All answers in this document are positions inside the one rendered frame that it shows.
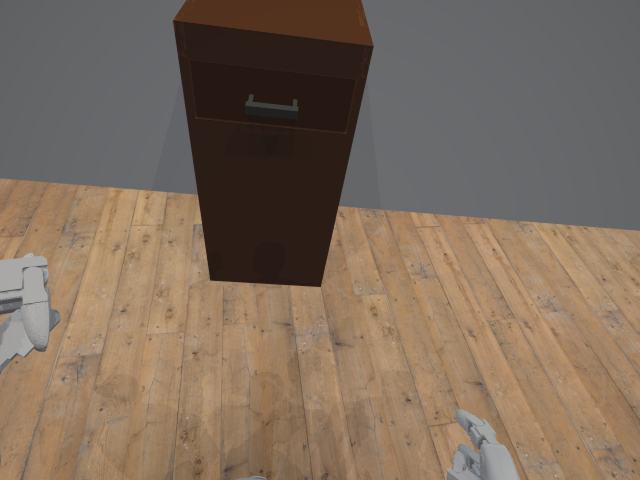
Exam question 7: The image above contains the cabinet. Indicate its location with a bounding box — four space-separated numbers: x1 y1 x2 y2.
173 0 374 287

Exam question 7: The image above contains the handle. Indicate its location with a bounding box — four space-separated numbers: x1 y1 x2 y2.
245 94 298 120

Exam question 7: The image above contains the left robot hand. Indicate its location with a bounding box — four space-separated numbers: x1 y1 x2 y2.
0 253 61 375

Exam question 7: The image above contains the drawer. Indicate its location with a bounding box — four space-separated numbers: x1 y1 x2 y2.
190 58 356 132

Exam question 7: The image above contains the right robot hand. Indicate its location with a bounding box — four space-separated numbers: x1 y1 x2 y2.
447 409 520 480

